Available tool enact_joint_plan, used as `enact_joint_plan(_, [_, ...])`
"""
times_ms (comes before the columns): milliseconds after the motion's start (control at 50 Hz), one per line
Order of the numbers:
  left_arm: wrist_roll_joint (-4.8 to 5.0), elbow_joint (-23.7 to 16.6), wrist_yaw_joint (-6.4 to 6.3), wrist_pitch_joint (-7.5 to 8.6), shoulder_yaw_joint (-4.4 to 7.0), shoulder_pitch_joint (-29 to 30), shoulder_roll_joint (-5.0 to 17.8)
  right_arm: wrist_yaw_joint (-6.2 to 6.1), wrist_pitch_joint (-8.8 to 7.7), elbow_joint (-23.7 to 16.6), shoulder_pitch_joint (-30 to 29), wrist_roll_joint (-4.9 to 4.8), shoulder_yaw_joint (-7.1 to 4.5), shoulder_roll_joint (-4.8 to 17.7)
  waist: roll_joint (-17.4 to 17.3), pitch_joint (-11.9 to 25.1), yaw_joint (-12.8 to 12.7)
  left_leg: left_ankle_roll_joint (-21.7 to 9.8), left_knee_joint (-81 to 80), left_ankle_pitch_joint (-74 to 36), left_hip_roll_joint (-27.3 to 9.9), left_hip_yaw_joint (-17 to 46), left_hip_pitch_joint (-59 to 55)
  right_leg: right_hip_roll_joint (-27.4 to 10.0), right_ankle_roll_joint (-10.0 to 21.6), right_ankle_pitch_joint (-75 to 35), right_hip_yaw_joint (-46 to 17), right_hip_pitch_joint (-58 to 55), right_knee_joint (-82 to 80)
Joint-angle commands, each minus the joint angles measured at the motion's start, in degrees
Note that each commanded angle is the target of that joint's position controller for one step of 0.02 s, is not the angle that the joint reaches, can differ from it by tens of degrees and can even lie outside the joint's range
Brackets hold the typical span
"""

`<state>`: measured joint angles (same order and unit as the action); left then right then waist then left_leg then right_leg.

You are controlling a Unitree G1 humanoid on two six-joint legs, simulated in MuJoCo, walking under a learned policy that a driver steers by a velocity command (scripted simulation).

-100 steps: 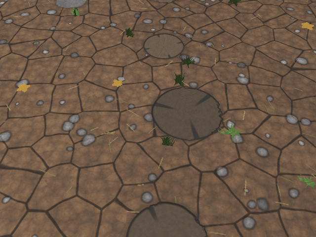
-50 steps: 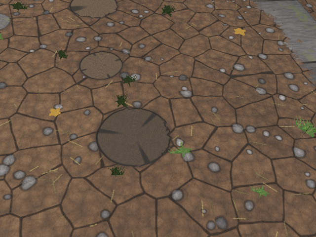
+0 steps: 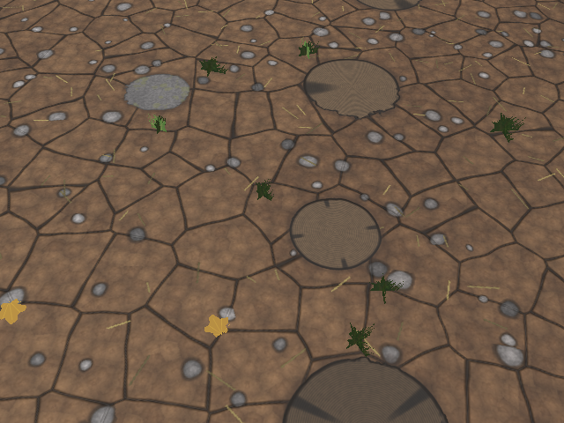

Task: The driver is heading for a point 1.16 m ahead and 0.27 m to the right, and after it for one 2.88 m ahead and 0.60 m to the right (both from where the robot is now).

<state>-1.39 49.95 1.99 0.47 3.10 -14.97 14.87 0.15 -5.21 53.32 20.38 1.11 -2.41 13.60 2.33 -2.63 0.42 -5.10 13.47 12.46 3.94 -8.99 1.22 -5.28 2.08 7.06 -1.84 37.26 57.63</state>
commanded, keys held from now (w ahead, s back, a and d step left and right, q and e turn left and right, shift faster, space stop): w+e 0.04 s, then e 0.64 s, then no key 0.32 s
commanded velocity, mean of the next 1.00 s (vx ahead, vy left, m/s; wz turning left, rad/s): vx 0.14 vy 0.00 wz -0.45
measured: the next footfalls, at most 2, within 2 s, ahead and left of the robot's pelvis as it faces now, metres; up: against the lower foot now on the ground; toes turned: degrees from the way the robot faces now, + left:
right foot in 0.22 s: +0.27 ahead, -0.11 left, +0.00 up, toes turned -11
left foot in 0.84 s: +0.31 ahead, +0.06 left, +0.00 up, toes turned -32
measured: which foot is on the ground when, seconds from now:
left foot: down 0.00-0.20, up 0.22-0.82, down 0.84-1.00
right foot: up 0.00-0.20, down 0.22-0.84, up 0.86-1.00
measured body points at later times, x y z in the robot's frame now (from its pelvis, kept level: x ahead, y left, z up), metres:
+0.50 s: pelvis +0.18 -0.05 -0.01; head +0.22 -0.08 +0.44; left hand +0.33 +0.20 -0.13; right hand +0.24 -0.33 -0.14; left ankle +0.26 +0.12 -0.67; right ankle +0.23 -0.10 -0.75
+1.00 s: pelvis +0.23 +0.01 +0.00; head +0.27 +0.02 +0.45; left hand +0.45 +0.20 -0.14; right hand +0.20 -0.28 -0.10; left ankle +0.28 +0.09 -0.75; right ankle +0.15 -0.09 -0.69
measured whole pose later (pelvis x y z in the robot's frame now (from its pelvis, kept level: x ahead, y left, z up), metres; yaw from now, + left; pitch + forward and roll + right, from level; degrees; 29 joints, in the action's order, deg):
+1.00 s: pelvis +0.23 +0.01 +0.00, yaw -29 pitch +0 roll -1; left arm -1.1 47.1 -0.4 -3.0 4.2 -12.2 17.1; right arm -2.1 0.3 44.6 12.0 1.0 -0.5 13.7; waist 3.1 -2.1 -0.3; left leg -2.7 23.4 12.1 2.0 2.0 11.4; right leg 8.2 -1.1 24.5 -9.3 22.4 52.1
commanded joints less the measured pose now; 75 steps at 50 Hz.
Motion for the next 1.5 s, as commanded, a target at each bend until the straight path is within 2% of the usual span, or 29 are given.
enact_joint_plan(20, [-0.08, -4.15, 0.57, 0.63, -0.15, 4.23, 0.85, -0.35, -1.21, -2.52, -1.16, -0.12, -0.66, 5.04, -6.05, -3.15, -0.09, -3.46, -6.68, -21.14, -14.67, 3.09, 3.83, 0.08, -0.25, -6.88, 2.09, 0.82, -7.58])
enact_joint_plan(120, [-0.89, -6.9, 1.14, 1.21, -1.03, 9.87, -0.26, -1.78, -0.36, -0.26, 2.34, -0.26, -0.62, 6.62, -6.07, -3.16, 1.2, -1.8, 1.34, -44.06, -16.17, -2.17, -2.45, 3.89, 2.0, -6.55, 9.18, -4.68, -20.79])
enact_joint_plan(160, [-1.3, -5.75, 0.82, 1.37, -0.46, 4.59, 1.18, -2.54, 0.22, -0.37, 0.98, -0.21, -1.1, 8.38, -8.09, 0.3, -1.15, -0.62, 10.51, -56.73, -16.43, -3.24, -4.48, 7.42, 4.06, -1.56, 10.6, -10.65, -21.82])
enact_joint_plan(200, [-1.84, -2.71, 0.14, 2.32, 0.89, -6.53, 3.92, -2.81, 1.12, -1.3, -1.12, -0.54, -1.56, 9.56, -7.12, 6.73, -6.0, 0.5, 29.14, -51.68, -15.53, -3.28, -1.83, 10.1, 6.87, -3.66, 8.9, -23.18, -28.3])
enact_joint_plan(220, [-2.24, -1.63, -0.66, 3.02, 2.19, -11.6, 7.84, -2.49, 1.1, -2.43, -1.35, -1.06, -1.63, 9.45, -2.31, 10.76, -8.75, 2.61, 45.63, -31.89, -11.99, -4.1, 6.55, 4.65, 9.49, -20.24, 2.35, -33.74, -31.84])
enact_joint_plan(240, [-1.63, -2.53, -1.21, 2.8, 3.87, -9.24, 14.88, -1.83, 1.18, -4.61, 5.77, -1.0, -0.35, 2.33, 10.27, 17.08, -1.95, 5.33, 66.47, 26.2, -2.29, -1.75, 26.96, -13.76, 17.91, -65.54, -18.33, -51.95, -21.65])
enact_joint_plan(260, [1.63, -3.26, -1.23, 2.07, 4.5, -12.77, 15.66, -1.78, 1.89, -5.05, 4.76, -0.9, -0.72, 5.46, 4.4, 27.36, -5.75, 5.85, 73.18, 23.46, -0.83, 9.92, 31.38, -17.42, 24.44, -63.75, -28.09, -55.57, -27.24])
enact_joint_plan(300, [2.07, -5.47, -2.17, 0.4, 3.01, -2.07, 9.16, -1.68, 2.0, -6.73, -2.72, -0.31, -0.7, 6.27, -1.77, 11.31, -3.03, 5.96, 67.36, 13.36, -6.1, 10.99, 34.72, -12.05, 20.24, -40.08, -19.96, -38.71, -34.92])
enact_joint_plan(340, [2.15, -5.71, -2.58, -0.18, 1.92, 0.9, 5.45, -1.62, 3.65, -7.23, -3.32, 1.13, -0.93, 6.2, -2.73, 5.57, 0.09, 6.94, 59.88, 10.85, -7.66, 11.25, 30.35, -6.75, 15.96, -34.27, -14.95, -27.77, -38.64])
enact_joint_plan(400, [0.89, -5.76, -2.05, 0.49, 2.48, 0.99, 7.76, -1.68, 6.06, -7.46, -1.64, 0.97, -0.66, 4.29, -1.81, 7.45, 1.52, 7.79, 54.49, 8.61, -6.53, 10.56, 26.25, -3.38, 13.55, -33.55, -12.15, -23.27, -39.01])
enact_joint_plan(600, [0.5, -7.03, -2.7, -1.67, 3.64, -2.25, 9.68, -2.41, 7.57, -12.05, -12.65, 0.43, -1.38, 6.38, 3.36, 5.51, -2.99, 8.8, 40.6, 6.0, -5.49, 13.87, 33.72, -1.57, 9.81, 3.45, -23.83, -27.47, -42.14])
enact_joint_plan(740, [-0.23, -7.52, -2.38, -2.22, 3.68, -1.3, 9.63, -2.82, 6.27, -12.72, -11.37, -0.96, -0.76, 6.61, 4.69, 6.33, -2.68, 5.99, 29.19, 10.98, -1.9, 13.26, 23.81, -1.41, 10.01, -7.87, -27.52, -27.84, -38.32])
enact_joint_plan(800, [0.18, -7.27, -2.33, -2.73, 3.21, 0.71, 9.02, -3.05, 5.62, -11.77, -6.54, -1.28, -0.4, 6.14, 4.36, 6.37, -0.18, 4.09, 15.39, 7.12, -0.9, 11.88, 13.42, 0.18, 7.73, -10.6, -27.73, -24.96, -36.07])
enact_joint_plan(820, [0.72, -7.23, -2.56, -2.83, 2.87, 1.23, 8.44, -3.27, 5.22, -11.33, -4.84, -0.84, -0.41, 6.36, 2.96, 5.83, 0.96, 3.32, 6.47, 1.81, -2.12, 12.61, 8.09, 2.07, 5.44, -5.61, -26.7, -22.03, -34.4])
enact_joint_plan(840, [1.07, -7.35, -2.72, -2.67, 2.07, -0.78, 5.74, -3.65, 4.92, -12.04, -6.86, 0.15, -0.92, 9.67, -5.29, 5.31, -1.13, 1.19, -0.23, 2.93, -10.75, 22.24, 5.07, 6.78, 2.09, 8.14, -21.66, -17.68, -27.81])
enact_joint_plan(860, [1.49, -8.09, -2.97, -2.32, 1.61, -2.89, 4.26, -3.47, 5.06, -14.61, -11.59, 0.59, -1.31, 13.94, -14.6, 4.31, -3.04, -4.07, -2.95, -6.73, -24.14, 37.22, 4.02, 16.22, -0.58, 21.0, -10.06, -9.54, -18.98])
enact_joint_plan(880, [-0.16, -7.13, -3.23, -2.39, 2.86, -1.24, 9.06, -2.98, 5.19, -13.4, -9.68, 0.76, -1.43, 12.87, -11.18, 4.01, -1.21, -9.66, 0.3, -15.89, -25.99, 36.6, 11.17, 14.48, -1.34, 25.71, -7.78, -12.99, -8.23])
enact_joint_plan(920, [0.13, -5.37, -2.85, -2.7, 2.88, -1.84, 8.24, -2.25, 4.8, -13.19, -12.82, -0.18, 0.05, 7.65, -6.77, 1.96, -3.55, -7.67, 1.82, -19.0, -18.94, 26.99, 13.29, 12.7, -2.31, 19.8, -8.54, -15.33, -2.09])
enact_joint_plan(980, [0.25, -3.71, -2.31, -3.46, 2.16, -1.94, 6.7, -2.38, 4.57, -12.36, -11.55, -0.05, 0.42, 7.22, -10.46, 3.17, -2.64, -5.44, 4.6, -28.28, -14.02, 20.51, 7.74, 12.89, -4.16, 17.91, -6.99, -14.61, -2.02])
enact_joint_plan(1100, [1.63, -1.81, -3.29, -3.94, 0.15, 2.88, 4.29, -1.99, 4.93, -8.27, -6.09, 0.19, 0.07, 8.8, -12.59, 4.52, 0.97, -5.33, 7.53, -30.19, -13.69, 21.44, 1.78, 9.36, -4.66, 18.98, -0.78, -21.58, -22.99])
enact_joint_plan(1140, [1.95, -0.15, -3.78, -3.62, -0.12, 1.58, 4.25, -1.89, 5.24, -7.11, -6.17, 0.07, -0.12, 9.1, -12.06, 4.4, -0.06, -4.41, 8.8, -30.85, -13.34, 22.0, 1.95, 8.99, -3.54, 12.78, 0.13, -25.48, -32.83])
enact_joint_plan(1180, [1.2, 1.73, -4.31, -2.71, -0.25, -0.06, 5.18, -1.83, 5.06, -6.33, -6.36, -0.27, -0.03, 8.49, -9.3, 5.25, -1.1, -1.03, 9.47, -26.88, -12.75, 22.16, 6.5, 5.78, -2.09, -0.6, -3.34, -34.83, -43.14])
enact_joint_plan(1200, [0.29, 1.9, -4.56, -2.1, -0.06, 0.24, 7.45, -1.5, 4.58, -6.53, -5.91, -0.52, 0.25, 7.45, -5.84, 6.94, -0.17, 0.8, 9.83, -20.58, -11.58, 21.06, 10.57, 1.15, -1.12, -6.08, -7.76, -40.03, -40.82])
enact_joint_plan(1220, [0.6, 2.72, -4.26, -1.94, 0.09, 3.08, 8.93, -1.25, 4.48, -6.09, -4.76, -1.07, 0.41, 6.18, 0.48, 4.6, 2.35, 1.68, 6.49, -11.36, -7.58, 17.44, 10.88, -0.73, 0.83, -11.66, -8.8, -35.92, -36.6])
enact_joint_plan(1260, [0.81, 3.62, -3.59, -1.24, -1.04, 4.17, 4.97, -1.73, 5.11, -3.91, -7.5, -0.61, 0.21, 6.97, 0.13, 1.99, -0.14, 2.31, 6.14, -7.62, -6.61, 16.39, 7.36, 0.2, 0.96, -5.5, -8.14, -30.83, -37.94])
enact_joint_plan(1360, [0.85, 7.58, -4.29, -0.82, -1.69, 2.64, 4.78, -1.47, 5.6, -0.25, -6.36, -0.47, 0.33, 6.11, 0.5, 0.21, 0.23, 2.15, 6.1, -8.41, -7.42, 16.5, 6.45, 1.03, 0.74, -1.22, -8.05, -28.66, -40.17])
enact_joint_plan(1400, [0.72, 8.72, -4.25, -1.07, -1.23, 1.07, 6.12, -1.3, 5.89, 0.91, -6.37, -0.22, 0.13, 6.35, 1.07, -0.04, -0.32, 1.95, 8.68, 5.85, -4.53, 14.39, 8.24, 1.84, 2.49, 16.86, -9.1, -27.5, -41.65])
enact_joint_plan(1460, [0.56, 9.64, -3.98, -1.55, 0.36, -2.84, 9.92, -0.42, 5.94, -0.64, -9.9, 0.79, 0.25, 4.82, 7.23, -6.61, -2.85, 1.6, 21.73, 15.68, -0.47, 8.25, 21.01, -5.8, 9.21, 42.44, -21.88, -25.4, -49.61])
enact_joint_plan(1500, [0.18, 9.5, -3.75, -0.87, 0.59, -2.52, 8.77, -0.11, 4.98, -1.58, -11.03, 0.89, 0.23, 4.82, 6.78, -8.83, -2.83, 1.59, 30.01, 12.7, -3.88, 8.43, 25.97, -10.68, 12.2, 38.92, -26.75, -25.35, -52.78])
